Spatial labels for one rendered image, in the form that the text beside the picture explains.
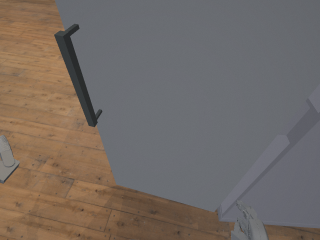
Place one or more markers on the fridge door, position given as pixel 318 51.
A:
pixel 192 92

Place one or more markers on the left robot hand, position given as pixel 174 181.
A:
pixel 7 163

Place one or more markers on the right robot hand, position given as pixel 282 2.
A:
pixel 253 230

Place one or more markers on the handle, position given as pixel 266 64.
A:
pixel 66 48

